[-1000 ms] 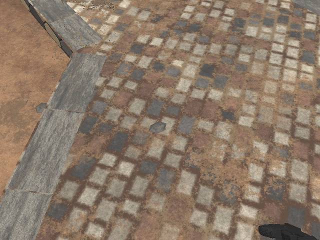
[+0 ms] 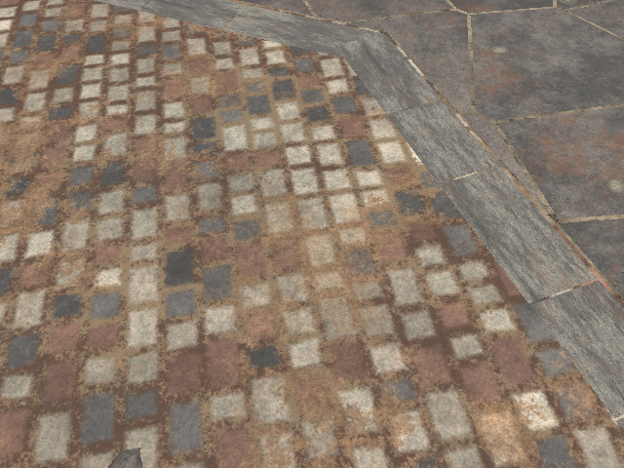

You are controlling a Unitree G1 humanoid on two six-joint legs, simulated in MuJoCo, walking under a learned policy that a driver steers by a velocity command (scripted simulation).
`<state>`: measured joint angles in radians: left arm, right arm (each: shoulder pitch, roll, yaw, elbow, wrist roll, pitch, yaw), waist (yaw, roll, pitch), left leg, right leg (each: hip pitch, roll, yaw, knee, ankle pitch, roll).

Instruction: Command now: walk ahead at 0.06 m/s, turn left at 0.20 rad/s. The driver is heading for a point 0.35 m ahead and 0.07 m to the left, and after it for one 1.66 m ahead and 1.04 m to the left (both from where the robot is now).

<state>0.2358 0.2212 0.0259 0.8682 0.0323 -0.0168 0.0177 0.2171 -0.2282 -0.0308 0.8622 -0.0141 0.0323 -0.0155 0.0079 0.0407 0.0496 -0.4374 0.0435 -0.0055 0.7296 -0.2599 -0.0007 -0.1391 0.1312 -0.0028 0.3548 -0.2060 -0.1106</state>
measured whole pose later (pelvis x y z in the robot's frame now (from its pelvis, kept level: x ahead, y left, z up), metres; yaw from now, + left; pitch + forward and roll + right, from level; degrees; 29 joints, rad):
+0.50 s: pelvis +0.01 +0.00 +0.00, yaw +16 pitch +1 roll +0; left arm 0.14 0.27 0.04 0.79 0.00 0.03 0.04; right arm 0.22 -0.30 -0.09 0.83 -0.02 0.06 0.00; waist -0.03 0.02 0.06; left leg -0.31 -0.12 -0.20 0.46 -0.15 0.03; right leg -0.30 0.05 0.06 0.62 -0.39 0.02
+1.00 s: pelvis -0.01 -0.02 +0.00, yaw +20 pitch -2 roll +0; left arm 0.23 0.24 0.01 0.93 0.01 0.01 0.02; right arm 0.19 -0.23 -0.01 0.97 -0.01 0.02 -0.03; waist 0.02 -0.02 0.04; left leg -0.08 -0.04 -0.07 0.37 -0.25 0.02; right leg -0.16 0.03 0.01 0.39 -0.19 -0.03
